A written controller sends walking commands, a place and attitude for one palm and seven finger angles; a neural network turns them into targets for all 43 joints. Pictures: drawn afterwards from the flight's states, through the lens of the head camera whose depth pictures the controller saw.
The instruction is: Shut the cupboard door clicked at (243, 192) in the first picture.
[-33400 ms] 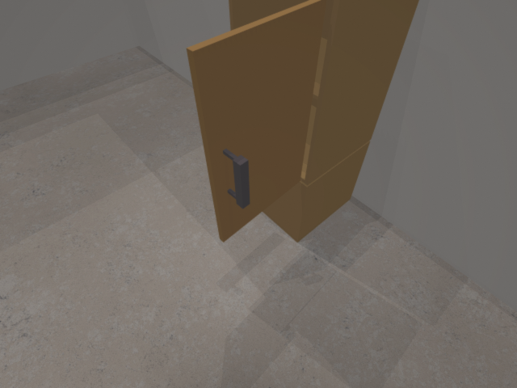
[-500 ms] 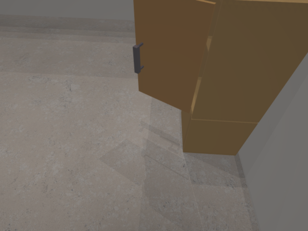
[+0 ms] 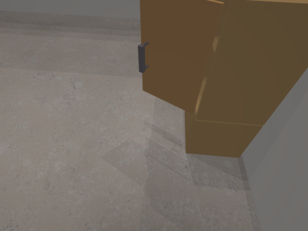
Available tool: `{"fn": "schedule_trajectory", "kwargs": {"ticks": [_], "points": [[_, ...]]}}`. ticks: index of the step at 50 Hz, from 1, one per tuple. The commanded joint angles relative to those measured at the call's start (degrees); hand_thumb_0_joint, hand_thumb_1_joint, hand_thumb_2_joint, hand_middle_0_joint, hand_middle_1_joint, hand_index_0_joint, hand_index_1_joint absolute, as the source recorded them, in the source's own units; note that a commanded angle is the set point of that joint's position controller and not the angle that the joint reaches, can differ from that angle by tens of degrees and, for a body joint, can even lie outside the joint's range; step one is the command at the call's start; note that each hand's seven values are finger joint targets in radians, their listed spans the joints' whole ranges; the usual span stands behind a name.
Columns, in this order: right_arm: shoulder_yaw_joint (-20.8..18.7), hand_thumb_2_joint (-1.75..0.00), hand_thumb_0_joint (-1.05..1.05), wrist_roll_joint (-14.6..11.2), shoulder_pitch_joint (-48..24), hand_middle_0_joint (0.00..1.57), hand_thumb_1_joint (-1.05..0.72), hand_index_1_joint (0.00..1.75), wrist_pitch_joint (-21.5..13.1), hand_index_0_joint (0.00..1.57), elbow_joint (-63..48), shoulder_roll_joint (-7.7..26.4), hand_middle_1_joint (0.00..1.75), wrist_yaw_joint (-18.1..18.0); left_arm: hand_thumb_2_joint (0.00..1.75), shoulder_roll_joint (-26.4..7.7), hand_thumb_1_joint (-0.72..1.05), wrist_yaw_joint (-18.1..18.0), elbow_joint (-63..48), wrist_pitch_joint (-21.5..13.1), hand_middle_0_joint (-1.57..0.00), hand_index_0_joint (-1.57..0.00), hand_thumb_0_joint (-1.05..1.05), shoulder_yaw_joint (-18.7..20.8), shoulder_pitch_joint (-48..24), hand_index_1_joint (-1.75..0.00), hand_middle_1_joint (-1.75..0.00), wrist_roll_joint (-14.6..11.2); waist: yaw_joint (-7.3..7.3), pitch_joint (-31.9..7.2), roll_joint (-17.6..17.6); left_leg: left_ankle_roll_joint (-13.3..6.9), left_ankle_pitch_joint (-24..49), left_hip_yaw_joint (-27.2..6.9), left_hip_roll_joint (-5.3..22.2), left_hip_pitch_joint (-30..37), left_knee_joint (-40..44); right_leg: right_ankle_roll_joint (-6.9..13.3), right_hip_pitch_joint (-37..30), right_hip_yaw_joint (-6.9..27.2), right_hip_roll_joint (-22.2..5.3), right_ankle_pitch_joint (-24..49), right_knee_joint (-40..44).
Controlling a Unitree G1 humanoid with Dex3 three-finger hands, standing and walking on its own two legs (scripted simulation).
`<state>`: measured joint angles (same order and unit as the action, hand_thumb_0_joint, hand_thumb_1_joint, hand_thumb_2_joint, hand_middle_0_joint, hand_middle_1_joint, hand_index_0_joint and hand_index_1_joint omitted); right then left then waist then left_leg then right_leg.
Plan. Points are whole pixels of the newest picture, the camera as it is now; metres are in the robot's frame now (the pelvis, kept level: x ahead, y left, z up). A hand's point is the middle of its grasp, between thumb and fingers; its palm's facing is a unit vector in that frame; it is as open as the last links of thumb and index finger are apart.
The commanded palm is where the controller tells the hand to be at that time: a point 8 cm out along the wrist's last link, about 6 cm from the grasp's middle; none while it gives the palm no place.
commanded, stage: walk to a spot facing it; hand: left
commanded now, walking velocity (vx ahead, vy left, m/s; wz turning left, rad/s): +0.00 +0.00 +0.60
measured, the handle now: (144, 57) +0.94 +0.09 -0.07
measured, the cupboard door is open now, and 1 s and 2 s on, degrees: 61 61 61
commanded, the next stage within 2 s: none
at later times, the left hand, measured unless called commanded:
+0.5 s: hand out of the picture +0.02 +0.23 -0.16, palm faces +0.26 -0.93 -0.27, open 7.4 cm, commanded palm none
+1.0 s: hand out of the picture -0.08 +0.19 -0.18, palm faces +0.57 -0.78 -0.26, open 7.4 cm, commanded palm none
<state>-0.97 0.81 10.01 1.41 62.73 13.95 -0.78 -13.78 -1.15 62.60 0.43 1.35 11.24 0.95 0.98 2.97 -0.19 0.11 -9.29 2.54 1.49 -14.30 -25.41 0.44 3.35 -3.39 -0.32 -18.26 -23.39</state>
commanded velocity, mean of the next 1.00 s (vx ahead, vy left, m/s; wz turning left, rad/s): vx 0.07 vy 0.00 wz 0.60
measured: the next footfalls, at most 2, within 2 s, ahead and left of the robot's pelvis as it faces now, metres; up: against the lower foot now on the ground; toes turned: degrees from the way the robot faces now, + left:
right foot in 0.56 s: +0.04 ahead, -0.13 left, +0.00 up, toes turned +19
left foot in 0.86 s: -0.06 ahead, +0.12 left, +0.00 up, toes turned +34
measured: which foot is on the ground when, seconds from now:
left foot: down 0.00-0.54, up 0.56-0.84, down 0.86-1.00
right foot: down 0.00-0.16, up 0.18-0.54, down 0.56-0.86, up 0.88-1.00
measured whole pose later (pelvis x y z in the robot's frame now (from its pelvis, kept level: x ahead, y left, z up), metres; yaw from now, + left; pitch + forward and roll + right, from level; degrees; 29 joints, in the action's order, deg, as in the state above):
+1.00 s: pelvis +0.00 -0.02 -0.01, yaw +35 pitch +1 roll +1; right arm -2.5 1.9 10.5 0.6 50.1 12.9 0.8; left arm -14.8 0.7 51.8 3.0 4.3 12.9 1.6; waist 0.2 5.7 -2.3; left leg 1.0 -19.1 -0.9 0.3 -15.7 -34.0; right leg -2.8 25.7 -4.1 -5.2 -29.0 -58.7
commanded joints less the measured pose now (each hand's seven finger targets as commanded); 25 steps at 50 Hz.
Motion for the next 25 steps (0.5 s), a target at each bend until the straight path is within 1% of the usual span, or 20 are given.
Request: {"fn": "schedule_trajectory", "kwargs": {"ticks": [1, 3, 4, 5, 6, 7, 8, 9, 10, 11, 12, 14, 15, 16, 18, 19, 20, 22, 24, 25], "points": [[-1.7, -0.9, 0.0, 0.2, 0.4, 0.2, -0.9, 0.3, 0.3, 0.2, -4.8, 5.1, 0.3, -0.1, 0.9, -9.2, 0.9, -1.0, -3.8, 0.3, -0.2, -0.2, 0.0, 3.2, 6.0, -0.3, -0.3, 0.1, -1.84, -0.6, -5.1, 0.2, 7.7, -2.5, 1.5, -3.3, -9.1, 5.0, 3.1, 5.0, -13.2, 20.8, 1.1], [-2.3, -0.9, 0.0, 0.4, -0.2, 0.2, -0.9, 0.3, 0.9, 0.2, -6.7, 4.3, 0.3, 0.2, 0.9, -9.7, 0.9, -1.1, -5.6, 0.3, -0.2, -0.2, 0.0, 3.7, 5.0, -0.3, -0.3, 0.4, -1.74, 1.4, -8.6, 0.8, -9.0, -1.1, 0.5, -8.0, -18.8, 8.9, 3.7, 6.5, -18.1, 27.2, 1.1], [-2.6, -0.9, 0.0, 0.4, -0.4, 0.2, -0.9, 0.3, 1.1, 0.2, -7.7, 4.0, 0.3, 0.3, 0.9, -9.8, 0.9, -1.2, -6.6, 0.3, -0.2, -0.2, 0.0, 4.0, 4.2, -0.3, -0.3, 0.8, -1.61, 2.6, -9.7, 1.0, -14.8, -0.8, 0.8, -9.5, -21.0, 10.0, 4.1, 6.0, -20.0, 30.5, 0.3], [-2.7, -0.9, 0.0, 0.3, -0.1, 0.2, -0.9, 0.3, 1.2, 0.2, -8.4, 4.2, 0.3, 0.5, 0.9, -9.7, 0.9, -1.3, -7.3, 0.4, -0.2, -0.2, 0.0, 4.2, 3.3, -0.3, -0.3, 0.9, -1.06, 2.9, -9.0, 0.9, -15.6, -0.9, 1.5, -9.0, -19.4, 9.7, 4.5, 4.9, -20.4, 33.1, -1.7], [-2.8, -0.9, 0.0, 0.2, 1.7, 0.2, -0.9, 0.3, 0.9, 0.2, -8.5, 4.0, 0.3, 0.8, 0.9, -10.1, 0.9, -1.3, -8.1, 0.3, -0.2, -0.2, 0.0, 4.4, 2.0, -0.3, -0.3, 0.9, 0.33, 2.6, -6.9, 0.7, -11.4, -1.5, 2.2, -6.2, -12.6, 7.9, 5.0, 2.4, -19.3, 34.3, -6.7], [-3.0, -0.9, 0.0, 0.5, 6.0, 0.2, -0.9, 0.3, 0.5, 0.2, -7.9, 5.5, 0.3, 0.9, 0.9, -9.6, 0.9, -1.1, -8.9, 0.4, -0.2, -0.2, 0.0, 4.4, 2.2, -0.3, -0.3, 0.5, 1.96, -1.0, 0.0, -0.9, 6.9, -4.6, 3.4, 1.7, -5.1, 3.6, 8.7, -2.2, -15.1, 29.2, -16.3], [-3.7, -0.9, 0.0, 1.3, 9.4, 0.2, -0.9, 0.3, 0.0, 0.2, -7.9, 9.7, 0.3, 0.6, 0.9, -6.5, 0.9, -0.9, -10.4, 0.6, -0.2, -0.2, 0.0, 4.0, 4.6, -0.3, -0.3, -0.2, 2.26, -3.7, 14.8, -6.9, 29.7, -20.9, 13.4, 7.7, 0.4, -1.8, 17.7, -6.1, -6.1, 6.8, -28.8], [-4.3, -0.9, 0.0, 1.1, 11.8, 0.2, -0.9, 0.3, 0.4, 0.2, -7.2, 11.4, 0.3, 0.3, 0.9, -5.4, 0.9, -1.3, -11.6, 1.1, -0.2, -0.2, 0.0, 3.3, 3.3, -0.3, -0.3, 0.0, 3.15, -5.7, 17.8, -11.0, 23.3, -28.7, 18.1, 6.0, 8.0, -1.7, 19.3, -1.1, -1.8, -19.8, -37.9], [-4.4, -0.9, 0.0, 1.0, 11.0, 0.2, -0.9, 0.3, 0.4, 0.2, -7.4, 11.9, 0.3, 0.0, 0.9, -5.9, 0.9, -1.4, -12.5, 1.8, -0.2, -0.2, 0.0, 3.6, 0.1, -0.3, -0.3, 0.2, 2.94, -3.4, 12.8, -11.5, 8.3, -30.9, 18.5, 2.3, 10.1, -1.2, 22.2, 3.8, -3.3, -17.8, -42.2], [-4.4, -0.9, 0.0, 1.2, 8.7, 0.2, -0.9, 0.3, 0.4, 0.2, -8.6, 11.2, 0.3, -0.2, 0.9, -5.7, 0.9, -1.0, -12.7, 1.7, -0.2, -0.2, 0.0, 3.8, -0.8, -0.3, -0.3, 0.3, 2.21, -2.2, 10.0, -11.0, -4.4, -30.5, 17.6, -1.2, 11.8, -1.3, 23.8, 5.1, -4.0, -13.6, -43.2], [-4.2, -0.9, 0.0, 1.2, 6.3, 0.2, -0.9, 0.3, 0.2, 0.2, -9.6, 10.0, 0.3, -0.3, 0.9, -5.4, 0.9, -0.6, -12.8, 1.5, -0.2, -0.2, 0.0, 4.0, -0.9, -0.3, -0.3, 0.4, 1.19, -1.1, 7.4, -10.0, -10.2, -28.1, 15.2, -3.2, 12.5, -1.6, 24.6, 5.6, -4.4, -9.1, -42.7], [-4.0, -0.9, 0.0, 1.2, 4.1, 0.2, -0.9, 0.3, -0.2, 0.2, -10.7, 9.1, 0.3, -0.4, 0.9, -4.4, 0.9, -0.1, -12.7, 1.2, -0.2, -0.2, 0.0, 4.2, 0.7, -0.3, -0.3, 0.5, -0.02, -2.7, 6.2, -9.1, -9.5, -24.4, 12.4, -2.2, 11.8, -2.2, 24.6, 4.7, -4.0, -5.5, -39.5], [-4.1, -0.9, 0.0, 1.1, 4.6, 0.2, -0.9, 0.3, -0.3, 0.2, -10.8, 9.4, 0.3, -0.4, 0.9, -4.4, 0.9, 0.1, -12.8, 1.0, -0.2, -0.2, 0.0, 4.1, 1.0, -0.3, -0.3, 0.5, 0.12, -4.3, 4.9, -9.0, -8.5, -24.0, 11.6, -1.2, 11.3, -2.3, 23.8, 4.4, -3.3, -5.3, -37.4], [-4.3, -0.9, 0.0, 1.1, 4.2, 0.2, -0.9, 0.3, -0.2, 0.2, -10.9, 9.4, 0.3, -0.4, 0.9, -4.0, 0.9, 0.1, -12.9, 1.1, -0.2, -0.2, 0.0, 4.2, 1.7, -0.3, -0.3, 0.4, -0.04, -5.5, 5.9, -9.0, -8.9, -23.5, 11.3, -0.7, 11.3, -2.5, 23.5, 4.1, -2.9, -5.3, -36.0], [-4.6, -0.9, 0.0, 1.1, 4.1, 0.2, -0.9, 0.3, 0.2, 0.2, -11.2, 9.6, 0.3, -0.2, 0.9, -3.7, 0.9, 0.0, -13.5, 1.3, -0.2, -0.2, 0.0, 4.1, 1.7, -0.3, -0.3, 0.4, 0.17, -5.4, 6.6, -8.8, -11.6, -23.9, 10.4, -1.6, 11.7, -2.6, 22.7, 3.4, -2.1, -5.7, -32.9], [-4.9, -0.9, 0.0, 1.2, 4.0, 0.2, -0.9, 0.3, 0.4, 0.2, -11.5, 9.8, 0.3, -0.1, 0.9, -3.5, 0.9, -0.1, -13.9, 1.3, -0.2, -0.2, 0.0, 4.1, 1.8, -0.3, -0.3, 0.4, 0.26, -5.6, 7.8, -8.7, -12.7, -24.3, 10.0, -2.0, 11.7, -2.7, 22.2, 3.1, -1.6, -6.0, -31.1], [-5.0, -0.9, 0.0, 1.2, 4.2, 0.2, -0.9, 0.3, 0.5, 0.2, -11.5, 10.0, 0.3, 0.0, 0.9, -3.8, 0.9, -0.1, -14.2, 1.3, -0.2, -0.2, 0.0, 4.1, 1.7, -0.3, -0.3, 0.5, 0.5, -5.4, 8.0, -8.6, -13.3, -25.4, 9.6, -2.1, 11.8, -2.6, 21.4, 3.0, -0.9, -6.4, -29.1], [-5.5, -0.9, 0.0, 1.4, 3.4, 0.2, -0.9, 0.3, 1.0, 0.2, -12.2, 10.3, 0.3, 0.2, 0.9, -3.5, 0.9, -0.2, -14.6, 1.4, -0.2, -0.2, 0.0, 4.0, 2.7, -0.3, -0.3, 0.3, 0.19, -5.7, 9.8, -8.4, -13.0, -26.5, 8.9, -3.8, 11.5, -2.4, 18.1, 2.4, 0.2, -7.1, -23.9], [-5.9, -0.9, 0.0, 1.5, 1.6, 0.2, -0.9, 0.3, 1.4, 0.2, -13.1, 10.2, 0.3, 0.4, 0.9, -4.0, 0.9, -0.3, -13.9, 1.6, -0.2, -0.2, 0.0, 4.2, 6.7, -0.3, -0.3, 0.2, -1.23, -6.2, 10.4, -6.7, -13.1, -25.7, 6.4, -6.6, 11.5, -1.8, 11.4, 0.8, 2.2, -6.4, -15.9], [-6.0, -0.9, 0.0, 1.2, 0.3, 0.2, -0.9, 0.3, 1.6, 0.2, -13.7, 9.9, 0.3, 0.4, 0.9, -5.2, 0.9, -0.4, -13.2, 1.4, -0.2, -0.2, 0.0, 4.5, 9.9, -0.3, -0.3, 0.2, -2.79, -6.8, 10.5, -5.4, -13.3, -24.8, 4.5, -9.5, 9.9, -1.5, 5.6, 0.8, 2.4, -3.6, -8.8]]}}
